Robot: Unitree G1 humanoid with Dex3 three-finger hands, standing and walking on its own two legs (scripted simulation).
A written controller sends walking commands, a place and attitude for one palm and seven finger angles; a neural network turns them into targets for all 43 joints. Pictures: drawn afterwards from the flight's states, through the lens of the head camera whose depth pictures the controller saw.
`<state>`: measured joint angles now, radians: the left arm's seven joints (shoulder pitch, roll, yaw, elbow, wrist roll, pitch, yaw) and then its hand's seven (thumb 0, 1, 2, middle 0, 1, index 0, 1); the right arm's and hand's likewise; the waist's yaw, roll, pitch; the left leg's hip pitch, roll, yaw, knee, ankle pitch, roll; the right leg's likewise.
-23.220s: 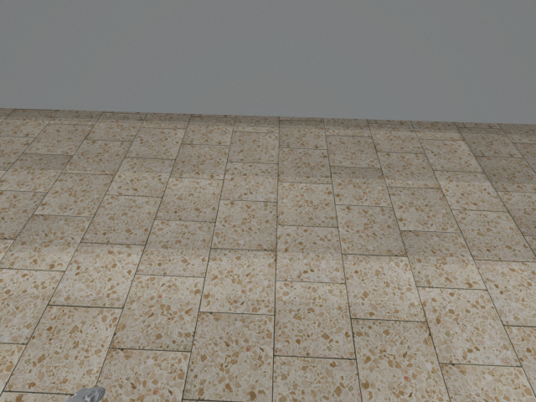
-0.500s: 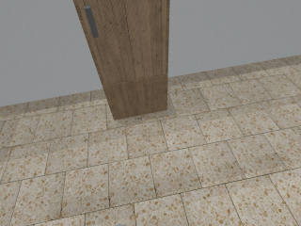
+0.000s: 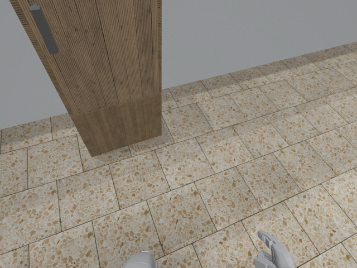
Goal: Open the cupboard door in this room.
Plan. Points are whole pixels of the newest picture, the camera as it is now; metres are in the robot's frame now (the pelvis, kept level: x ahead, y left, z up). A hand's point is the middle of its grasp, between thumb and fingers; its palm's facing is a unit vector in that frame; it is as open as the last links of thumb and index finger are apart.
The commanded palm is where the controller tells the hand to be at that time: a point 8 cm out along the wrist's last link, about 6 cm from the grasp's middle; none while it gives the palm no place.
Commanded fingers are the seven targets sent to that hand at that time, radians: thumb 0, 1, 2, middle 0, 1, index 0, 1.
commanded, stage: walk to a spot facing it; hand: left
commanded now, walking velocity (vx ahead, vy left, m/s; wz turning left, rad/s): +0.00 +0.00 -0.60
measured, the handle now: (44, 28) +0.70 +0.53 +0.09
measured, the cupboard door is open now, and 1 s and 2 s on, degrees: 0 0 0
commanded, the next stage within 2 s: turn to face it in 0.52 s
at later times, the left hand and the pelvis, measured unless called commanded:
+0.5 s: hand (140, 203) +0.28 +0.14 -0.13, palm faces -0.37 -0.90 -0.22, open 7.4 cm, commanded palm none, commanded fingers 0.00 0.90 0.90 -0.20 -0.30 -0.20 -0.30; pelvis +0.06 +0.02 +0.01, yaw -19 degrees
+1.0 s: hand (129, 240) +0.19 +0.15 -0.17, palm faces -0.27 -0.95 -0.19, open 7.4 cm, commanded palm none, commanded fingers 0.00 0.90 0.90 -0.20 -0.30 -0.20 -0.30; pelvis +0.06 +0.00 +0.01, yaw -18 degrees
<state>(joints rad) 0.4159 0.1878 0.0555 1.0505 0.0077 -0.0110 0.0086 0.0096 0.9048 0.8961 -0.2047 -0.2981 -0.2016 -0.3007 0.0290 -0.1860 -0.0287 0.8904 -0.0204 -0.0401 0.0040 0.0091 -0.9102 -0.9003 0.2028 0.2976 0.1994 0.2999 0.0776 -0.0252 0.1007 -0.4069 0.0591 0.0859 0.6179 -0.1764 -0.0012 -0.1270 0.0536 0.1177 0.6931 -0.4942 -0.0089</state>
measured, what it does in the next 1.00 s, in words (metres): steps on the spot, turning right: right foot, then left foot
